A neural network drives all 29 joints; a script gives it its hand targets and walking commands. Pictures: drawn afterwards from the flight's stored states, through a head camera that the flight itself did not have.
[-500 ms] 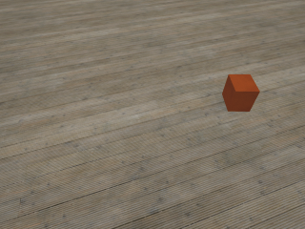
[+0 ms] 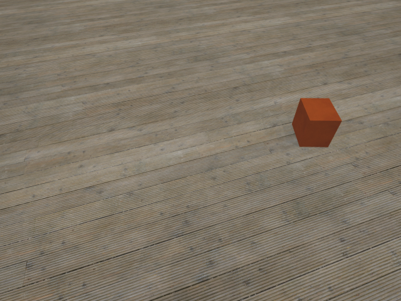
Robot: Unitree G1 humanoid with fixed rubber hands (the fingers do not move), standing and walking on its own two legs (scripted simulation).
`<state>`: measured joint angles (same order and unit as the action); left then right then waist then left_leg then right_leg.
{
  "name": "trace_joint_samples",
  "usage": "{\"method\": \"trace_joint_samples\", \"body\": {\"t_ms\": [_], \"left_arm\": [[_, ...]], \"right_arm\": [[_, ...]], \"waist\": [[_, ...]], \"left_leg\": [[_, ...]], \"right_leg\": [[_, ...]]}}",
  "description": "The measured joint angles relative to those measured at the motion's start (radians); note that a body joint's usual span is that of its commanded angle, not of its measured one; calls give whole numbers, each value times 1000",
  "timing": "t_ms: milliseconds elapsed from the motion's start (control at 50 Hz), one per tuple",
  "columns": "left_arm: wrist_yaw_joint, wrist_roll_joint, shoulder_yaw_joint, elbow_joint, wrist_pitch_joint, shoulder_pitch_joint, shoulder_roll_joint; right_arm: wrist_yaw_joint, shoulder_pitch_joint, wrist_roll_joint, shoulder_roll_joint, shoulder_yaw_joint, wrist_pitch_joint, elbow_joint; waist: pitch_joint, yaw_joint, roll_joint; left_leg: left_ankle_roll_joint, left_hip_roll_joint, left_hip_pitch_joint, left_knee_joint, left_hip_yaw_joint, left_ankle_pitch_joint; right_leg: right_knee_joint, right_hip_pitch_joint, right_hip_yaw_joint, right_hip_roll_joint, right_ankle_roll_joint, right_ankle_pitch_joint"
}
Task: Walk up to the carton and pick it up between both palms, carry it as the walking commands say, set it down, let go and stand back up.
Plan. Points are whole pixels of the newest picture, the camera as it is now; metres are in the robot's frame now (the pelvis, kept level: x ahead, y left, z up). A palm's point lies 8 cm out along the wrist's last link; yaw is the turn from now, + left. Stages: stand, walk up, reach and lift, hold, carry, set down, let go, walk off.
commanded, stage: stand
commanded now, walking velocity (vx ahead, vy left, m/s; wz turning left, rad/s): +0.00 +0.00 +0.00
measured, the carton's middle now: (314, 122) +1.40 -0.76 -0.66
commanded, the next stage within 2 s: walk up in 0.46 s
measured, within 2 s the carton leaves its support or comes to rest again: neither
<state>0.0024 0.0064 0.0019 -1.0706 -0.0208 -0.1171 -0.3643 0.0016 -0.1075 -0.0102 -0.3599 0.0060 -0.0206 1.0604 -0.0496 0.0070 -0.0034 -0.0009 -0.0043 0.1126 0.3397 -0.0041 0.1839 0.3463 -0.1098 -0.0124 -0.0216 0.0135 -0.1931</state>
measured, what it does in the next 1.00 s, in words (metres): steps on the spot: right foot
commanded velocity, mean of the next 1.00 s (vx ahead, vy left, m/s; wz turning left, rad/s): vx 0.00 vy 0.00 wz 0.00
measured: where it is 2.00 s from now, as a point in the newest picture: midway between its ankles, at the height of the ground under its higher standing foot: (257, 255)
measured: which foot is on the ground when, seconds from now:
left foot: down 0.00-0.98, up 1.00-1.00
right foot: down 0.00-0.72, up 0.74-0.96, down 0.98-1.00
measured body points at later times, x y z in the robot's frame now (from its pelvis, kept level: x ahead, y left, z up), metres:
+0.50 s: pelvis +0.01 +0.00 +0.00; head +0.01 +0.00 +0.45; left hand +0.09 +0.31 -0.13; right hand +0.10 -0.30 -0.12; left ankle +0.00 +0.12 -0.75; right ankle +0.00 -0.13 -0.75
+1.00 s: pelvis +0.06 -0.07 -0.03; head +0.05 -0.09 +0.42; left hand +0.22 +0.27 -0.10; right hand +0.09 -0.44 -0.12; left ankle +0.00 +0.11 -0.74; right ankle +0.11 -0.21 -0.75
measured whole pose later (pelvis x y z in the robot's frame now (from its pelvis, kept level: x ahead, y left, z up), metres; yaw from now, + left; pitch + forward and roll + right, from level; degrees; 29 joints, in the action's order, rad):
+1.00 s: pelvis +0.06 -0.07 -0.03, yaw -11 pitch -2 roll +1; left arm 0.14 0.04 0.12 -0.89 -0.02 -0.24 -0.49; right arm 0.03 -0.23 -0.05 -0.52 -0.12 -0.06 0.91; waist 0.00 0.01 0.03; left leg -0.03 0.15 0.09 0.63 0.16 0.46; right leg 0.65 -0.39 -0.05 -0.09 -0.01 -0.26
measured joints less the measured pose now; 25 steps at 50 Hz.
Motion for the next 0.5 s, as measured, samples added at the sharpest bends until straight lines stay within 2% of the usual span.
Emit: {"method": "trace_joint_samples", "body": {"t_ms": [500], "left_arm": [[-2, 0, 3, -2, 2, -4, -1]], "right_arm": [[-2, -1, 1, -2, -4, 2, 1]], "waist": [[0, -1, 0]], "left_leg": [[-2, -3, -11, -12, 0, 1]], "right_leg": [[-11, 11, 2, -4, 4, -3]]}}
